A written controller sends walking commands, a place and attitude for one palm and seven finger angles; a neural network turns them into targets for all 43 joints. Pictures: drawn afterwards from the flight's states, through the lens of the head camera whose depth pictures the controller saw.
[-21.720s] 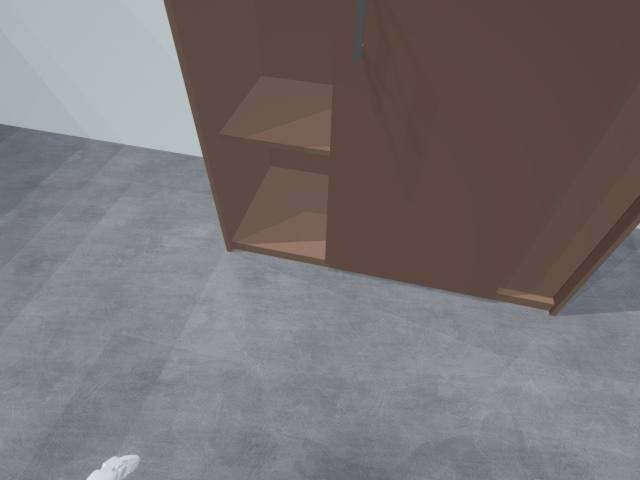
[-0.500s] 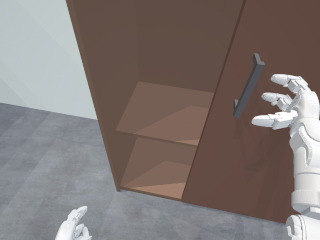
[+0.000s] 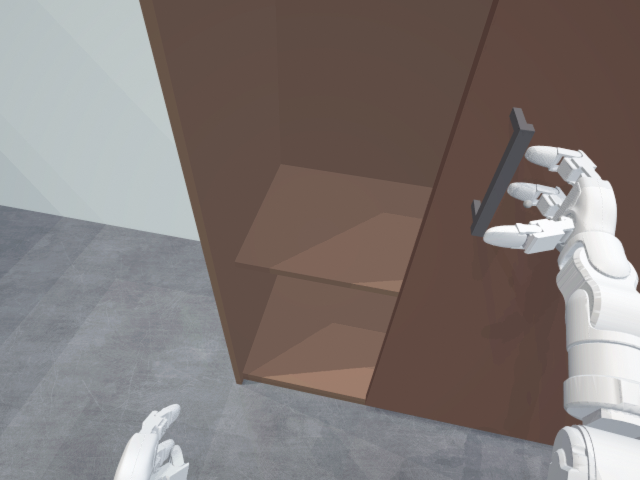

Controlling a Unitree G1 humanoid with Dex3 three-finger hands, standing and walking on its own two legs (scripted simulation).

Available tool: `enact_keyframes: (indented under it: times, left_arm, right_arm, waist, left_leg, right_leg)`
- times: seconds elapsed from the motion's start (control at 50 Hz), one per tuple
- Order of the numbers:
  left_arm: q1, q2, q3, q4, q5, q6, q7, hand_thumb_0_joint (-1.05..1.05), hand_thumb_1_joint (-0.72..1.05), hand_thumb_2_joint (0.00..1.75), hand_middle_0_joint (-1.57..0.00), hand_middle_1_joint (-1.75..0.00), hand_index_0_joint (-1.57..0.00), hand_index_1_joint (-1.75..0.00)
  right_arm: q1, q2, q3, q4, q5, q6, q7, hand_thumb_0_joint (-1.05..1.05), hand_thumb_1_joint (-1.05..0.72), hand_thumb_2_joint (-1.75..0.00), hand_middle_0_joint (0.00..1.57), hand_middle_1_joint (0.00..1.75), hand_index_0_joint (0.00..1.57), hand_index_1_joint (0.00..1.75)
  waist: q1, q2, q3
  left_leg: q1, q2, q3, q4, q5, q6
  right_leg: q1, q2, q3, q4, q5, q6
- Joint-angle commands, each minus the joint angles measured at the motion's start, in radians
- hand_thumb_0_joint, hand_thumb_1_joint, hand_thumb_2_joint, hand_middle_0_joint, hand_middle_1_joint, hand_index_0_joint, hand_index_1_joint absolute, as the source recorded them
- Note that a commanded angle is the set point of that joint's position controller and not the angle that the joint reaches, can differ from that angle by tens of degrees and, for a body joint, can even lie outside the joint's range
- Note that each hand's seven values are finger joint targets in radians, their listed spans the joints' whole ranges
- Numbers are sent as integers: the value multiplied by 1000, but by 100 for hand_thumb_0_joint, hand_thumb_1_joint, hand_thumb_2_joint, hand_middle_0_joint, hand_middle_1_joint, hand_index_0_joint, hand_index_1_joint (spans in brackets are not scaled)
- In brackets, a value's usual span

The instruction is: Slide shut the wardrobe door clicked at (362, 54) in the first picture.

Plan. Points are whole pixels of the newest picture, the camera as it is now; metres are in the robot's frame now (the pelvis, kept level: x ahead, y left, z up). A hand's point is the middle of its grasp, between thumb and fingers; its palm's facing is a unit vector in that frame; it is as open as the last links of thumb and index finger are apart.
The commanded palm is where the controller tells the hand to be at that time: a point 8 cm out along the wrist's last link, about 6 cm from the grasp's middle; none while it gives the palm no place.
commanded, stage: feel for the door with the fingertips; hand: right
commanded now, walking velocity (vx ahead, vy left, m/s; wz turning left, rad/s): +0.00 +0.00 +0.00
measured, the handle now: (496, 176) +0.46 -0.20 +0.18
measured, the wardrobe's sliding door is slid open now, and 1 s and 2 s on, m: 0.40 0.40 0.40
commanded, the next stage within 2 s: slide the fingers in behind the handle in 0.26 s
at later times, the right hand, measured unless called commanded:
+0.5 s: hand (523, 192) +0.42 -0.22 +0.19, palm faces +0.19 +0.98 -0.01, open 13.6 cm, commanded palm +0.39 -0.26 +0.18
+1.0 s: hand (516, 200) +0.40 -0.20 +0.19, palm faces +0.18 +0.98 +0.00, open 14.0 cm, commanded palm +0.37 -0.25 +0.18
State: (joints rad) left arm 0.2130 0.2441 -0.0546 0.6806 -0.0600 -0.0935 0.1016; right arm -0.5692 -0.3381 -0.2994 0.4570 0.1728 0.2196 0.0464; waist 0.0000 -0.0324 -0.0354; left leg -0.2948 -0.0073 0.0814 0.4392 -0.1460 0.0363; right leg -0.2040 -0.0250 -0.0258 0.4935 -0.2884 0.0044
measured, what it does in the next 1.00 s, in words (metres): stands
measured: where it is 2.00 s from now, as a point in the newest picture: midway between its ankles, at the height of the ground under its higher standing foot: outside the picture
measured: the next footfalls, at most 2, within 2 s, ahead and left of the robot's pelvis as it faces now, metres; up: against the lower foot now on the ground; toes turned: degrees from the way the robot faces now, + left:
none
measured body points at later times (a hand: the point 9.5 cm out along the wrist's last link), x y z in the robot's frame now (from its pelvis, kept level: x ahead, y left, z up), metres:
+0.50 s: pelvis -0.01 -0.01 +0.00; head +0.00 +0.00 +0.45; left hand +0.12 +0.25 -0.11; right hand +0.41 -0.27 +0.19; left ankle +0.06 +0.10 -0.74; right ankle -0.02 -0.12 -0.74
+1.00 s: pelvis +0.00 -0.01 +0.00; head -0.01 +0.00 +0.45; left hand +0.16 +0.23 -0.09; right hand +0.39 -0.26 +0.19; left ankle +0.06 +0.10 -0.74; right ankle -0.02 -0.12 -0.74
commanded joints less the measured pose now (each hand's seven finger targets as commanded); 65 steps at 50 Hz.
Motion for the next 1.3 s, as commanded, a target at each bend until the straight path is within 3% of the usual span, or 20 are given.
enact_keyframes:
  times: [0.0, 0.08, 0.16, 0.2, 0.26, 0.34, 0.38, 0.44, 0.54, 0.56, 0.66, 0.72, 0.76, 0.82, 1.0, 1.06, 1.08, 1.16, 1.22, 1.28]
  left_arm:
    - [-87, 124, 47, -140, -2, -47, 16, 0, 90, 90, -20, -30, -20, -30]
    - [-66, 128, 54, -133, 1, -58, 17, 0, 90, 90, -20, -30, -20, -30]
    - [-53, 140, 52, -108, 4, -52, 18, 0, 90, 90, -20, -30, -20, -30]
    - [-53, 134, 49, -108, 4, -48, 16, 0, 90, 90, -20, -30, -20, -30]
    - [-41, 137, 55, -117, 8, -46, 9, 0, 90, 90, -20, -30, -20, -30]
    - [-16, 140, 56, -111, 5, -46, 7, 0, 90, 90, -20, -30, -20, -30]
    - [-15, 138, 61, -117, 7, -49, 5, 0, 90, 90, -20, -30, -20, -30]
    - [-19, 134, 60, -127, 2, -52, 1, 0, 90, 90, -20, -30, -20, -30]
    - [-28, 138, 62, -143, 1, -54, 0, 0, 90, 90, -20, -30, -20, -30]
    - [-43, 136, 62, -149, 1, -55, -1, 0, 90, 90, -20, -30, -20, -30]
    - [-55, 136, 61, -147, 0, -57, 3, 0, 90, 90, -20, -30, -20, -30]
    - [-65, 126, 59, -150, -2, -65, 3, 0, 90, 90, -20, -30, -20, -30]
    - [-64, 133, 57, -137, 2, -60, 7, 0, 90, 90, -20, -30, -20, -30]
    - [-80, 125, 51, -138, 0, -58, 10, 0, 90, 90, -20, -30, -20, -30]
    - [-89, 114, 50, -140, 5, -51, 7, 0, 90, 90, -20, -30, -20, -30]
    - [-98, 113, 50, -145, 8, -46, 6, 0, 90, 90, -20, -30, -20, -30]
    - [-100, 108, 49, -150, 7, -47, 4, 0, 90, 90, -20, -30, -20, -30]
    - [-108, 114, 49, -137, 10, -38, 7, 0, 90, 90, -20, -30, -20, -30]
    - [-119, 107, 44, -139, 9, -31, 9, 0, 90, 90, -20, -30, -20, -30]
    - [-122, 101, 46, -143, 13, -36, 7, 0, 90, 90, -20, -30, -20, -30]
  right_arm:
    - [-531, -212, 5, -200, -14, -69, -5, 0, 50, -30, 30, 120, 30, 120]
    - [-564, -201, 13, -212, 1, -96, 4, 0, 50, -30, 30, 120, 30, 120]
    - [-554, -269, -50, -77, 0, -87, 3, 0, 50, -30, 30, 120, 30, 120]
    - [-585, -264, -37, -48, -15, -84, -5, 0, 50, -30, 30, 120, 30, 120]
    - [-576, -295, -60, -49, -32, -100, -16, 0, 50, -30, 30, 120, 30, 120]
    - [-627, -285, -43, -9, -30, -125, -2, 0, 50, -30, 30, 120, 30, 120]
    - [-633, -285, -44, -39, -29, -139, -1, 0, 50, -30, 30, 120, 30, 120]
    - [-567, -241, -25, -50, -17, -141, 7, 0, 50, -30, 30, 120, 30, 120]
    - [-536, -264, -51, -124, -8, -147, 7, 0, 50, -30, 30, 120, 30, 120]
    - [-516, -252, -42, -148, -6, -147, 6, 0, 50, -30, 30, 120, 30, 120]
    - [-502, -239, -38, -193, -2, -136, -6, 0, 50, -30, 30, 120, 30, 120]
    - [-489, -165, 20, -236, 0, -119, -8, 0, 50, -30, 30, 120, 30, 120]
    - [-498, -198, -7, -213, -1, -101, -16, 0, 50, -30, 30, 120, 30, 120]
    - [-509, -173, 14, -217, -3, -79, -22, 0, 50, -30, 30, 120, 30, 120]
    - [-477, -137, 31, -229, -5, -72, -32, 0, 50, -30, 30, 120, 30, 120]
    - [-464, -140, 27, -269, -7, -68, -38, 0, 50, -30, 30, 120, 30, 120]
    - [-482, -106, 58, -296, -6, -69, -39, 0, 50, -30, 30, 120, 30, 120]
    - [-452, -126, 25, -267, -3, -50, -56, 0, 50, -30, 30, 120, 30, 120]
    - [-470, -117, 33, -267, -12, -34, -71, 0, 50, -30, 30, 120, 30, 120]
    - [-502, -76, 75, -315, -20, -46, -83, 0, 50, -30, 30, 120, 30, 120]
  waist:
    - [18, -20, -218]
    - [20, -16, -305]
    - [13, 60, -248]
    - [18, 29, -229]
    - [2, 8, -289]
    - [28, 45, -256]
    - [21, 4, -293]
    - [11, -7, -289]
    - [0, 16, -297]
    - [-11, -22, -295]
    - [-1, 20, -267]
    - [4, -21, -265]
    - [5, 10, -251]
    - [5, 6, -241]
    - [0, 23, -262]
    - [-12, -7, -292]
    - [-5, -11, -296]
    - [-9, 60, -260]
    - [-8, 36, -238]
    - [-4, -1, -276]
  left_leg:
    - [173, 7, -81, -74, 19, -9]
    - [202, 0, -72, -56, 104, -7]
    - [200, 6, -83, -73, 42, -12]
    - [183, 12, -82, -75, 13, -11]
    - [218, 14, -95, -57, 66, -5]
    - [185, 9, -85, -60, 54, -10]
    - [199, 9, -86, -54, 70, -7]
    - [194, 3, -79, -51, 85, -2]
    - [209, -1, -74, -56, 64, -2]
    - [207, 0, -82, -55, 68, 2]
    - [195, -5, -75, -69, 37, -3]
    - [184, -7, -65, -71, 54, -2]
    - [186, -7, -68, -80, 34, -3]
    - [186, -3, -69, -83, 30, -5]
    - [214, -2, -63, -67, 113, -5]
    - [233, -2, -67, -61, 152, -1]
    - [232, -2, -58, -58, 167, -3]
    - [229, -3, -63, -68, 144, -7]
    - [220, 1, -62, -79, 96, -9]
    - [228, 0, -62, -75, 122, -5]
  right_leg:
    - [-45, 26, 36, -85, 120, -24]
    - [-3, 27, 43, -74, 187, -22]
    - [-71, 26, 45, -84, 132, -21]
    - [-85, 27, 43, -89, 113, -20]
    - [-78, 25, 37, -77, 157, -19]
    - [-94, 23, 42, -78, 135, -22]
    - [-74, 24, 40, -77, 153, -21]
    - [-61, 23, 40, -79, 167, -19]
    - [-57, 18, 41, -94, 156, -19]
    - [-50, 17, 38, -91, 163, -18]
    - [-41, 15, 41, -100, 141, -21]
    - [-13, 16, 40, -102, 158, -17]
    - [-26, 17, 43, -104, 140, -17]
    - [-26, 21, 42, -106, 137, -19]
    - [-8, 22, 38, -95, 200, -16]
    - [12, 24, 34, -90, 235, -14]
    - [19, 26, 36, -92, 248, -12]
    - [1, 23, 35, -94, 224, -17]
    - [-11, 25, 33, -105, 190, -17]
    - [24, 26, 33, -102, 220, -15]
